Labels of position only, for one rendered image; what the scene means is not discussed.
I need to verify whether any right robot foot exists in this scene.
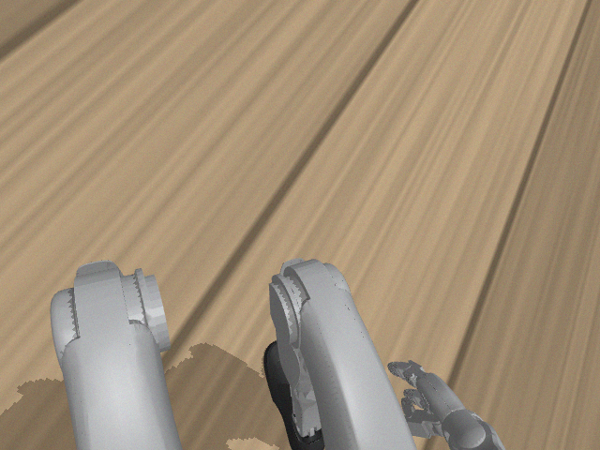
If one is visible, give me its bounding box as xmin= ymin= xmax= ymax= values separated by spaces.
xmin=263 ymin=341 xmax=324 ymax=450

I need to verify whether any right robot hand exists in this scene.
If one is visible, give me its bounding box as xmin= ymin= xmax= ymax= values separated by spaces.
xmin=387 ymin=360 xmax=466 ymax=439

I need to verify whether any right robot arm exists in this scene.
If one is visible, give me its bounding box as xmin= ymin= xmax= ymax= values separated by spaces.
xmin=442 ymin=410 xmax=506 ymax=450

